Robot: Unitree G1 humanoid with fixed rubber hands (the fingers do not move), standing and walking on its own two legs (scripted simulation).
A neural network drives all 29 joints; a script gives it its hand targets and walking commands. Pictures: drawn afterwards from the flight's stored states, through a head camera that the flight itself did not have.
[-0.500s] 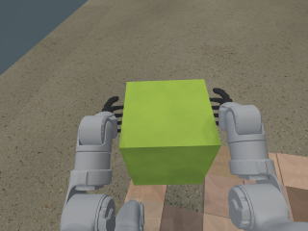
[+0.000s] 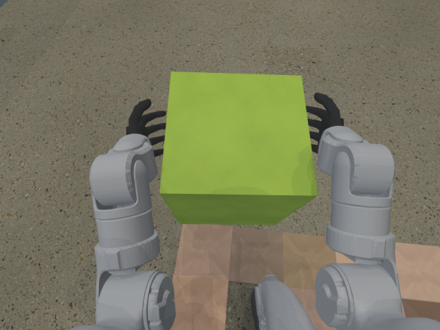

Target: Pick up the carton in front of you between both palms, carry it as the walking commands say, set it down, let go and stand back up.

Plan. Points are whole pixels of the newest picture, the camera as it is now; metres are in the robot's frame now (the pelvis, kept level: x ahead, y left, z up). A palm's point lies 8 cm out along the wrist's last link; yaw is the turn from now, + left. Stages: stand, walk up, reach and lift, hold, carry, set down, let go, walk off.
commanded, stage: carry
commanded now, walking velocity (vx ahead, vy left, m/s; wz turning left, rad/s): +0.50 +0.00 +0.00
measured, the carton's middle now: (231, 160) +0.40 -0.02 +0.03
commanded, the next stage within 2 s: none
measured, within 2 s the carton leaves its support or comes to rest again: neither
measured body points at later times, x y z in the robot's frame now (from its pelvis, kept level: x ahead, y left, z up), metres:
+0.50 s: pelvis +0.33 -0.05 -0.01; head +0.37 -0.06 +0.43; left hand +0.71 +0.10 +0.11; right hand +0.73 -0.19 +0.10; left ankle +0.45 +0.08 -0.72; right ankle +0.26 -0.12 -0.76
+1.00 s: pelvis +0.71 -0.08 -0.04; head +0.67 -0.08 +0.41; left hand +1.01 +0.06 +0.09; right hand +1.00 -0.24 +0.09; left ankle +0.54 +0.04 -0.74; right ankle +0.80 -0.16 -0.78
